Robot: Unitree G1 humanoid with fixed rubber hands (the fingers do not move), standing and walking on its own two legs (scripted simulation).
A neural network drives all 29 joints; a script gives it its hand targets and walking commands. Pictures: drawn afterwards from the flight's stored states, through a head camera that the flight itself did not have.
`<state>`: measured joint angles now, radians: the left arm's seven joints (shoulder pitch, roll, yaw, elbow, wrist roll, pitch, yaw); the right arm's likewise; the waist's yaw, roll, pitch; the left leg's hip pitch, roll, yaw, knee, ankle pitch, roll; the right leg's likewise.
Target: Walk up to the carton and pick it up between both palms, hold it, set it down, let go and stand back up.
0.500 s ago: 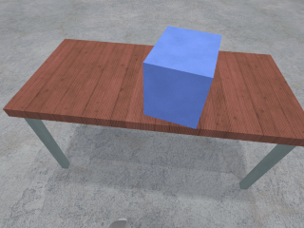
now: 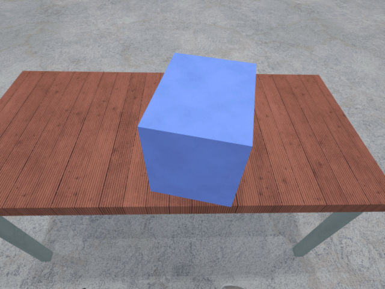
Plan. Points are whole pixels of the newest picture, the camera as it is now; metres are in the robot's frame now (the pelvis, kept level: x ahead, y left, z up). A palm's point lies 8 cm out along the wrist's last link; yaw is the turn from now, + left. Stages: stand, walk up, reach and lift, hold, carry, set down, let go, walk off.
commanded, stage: walk up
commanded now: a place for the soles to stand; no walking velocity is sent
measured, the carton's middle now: (202, 128) +0.52 -0.05 +0.01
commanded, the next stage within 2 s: reach and lift in 1.50 s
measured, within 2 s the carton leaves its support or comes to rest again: neither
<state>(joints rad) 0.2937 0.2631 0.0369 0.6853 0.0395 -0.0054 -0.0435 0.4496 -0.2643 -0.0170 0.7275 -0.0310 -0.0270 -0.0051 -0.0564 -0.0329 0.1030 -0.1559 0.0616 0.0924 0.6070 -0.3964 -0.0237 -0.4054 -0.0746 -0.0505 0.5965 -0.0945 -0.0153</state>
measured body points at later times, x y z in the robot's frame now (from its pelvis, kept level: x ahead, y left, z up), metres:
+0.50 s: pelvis +0.05 -0.02 +0.01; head +0.07 +0.00 +0.46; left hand +0.13 +0.24 -0.13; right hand +0.17 -0.26 -0.10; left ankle +0.04 +0.10 -0.72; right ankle +0.11 -0.13 -0.72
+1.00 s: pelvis +0.05 -0.02 +0.01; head +0.07 -0.02 +0.46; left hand +0.11 +0.23 -0.12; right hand +0.13 -0.27 -0.12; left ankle +0.04 +0.10 -0.72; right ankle +0.11 -0.13 -0.72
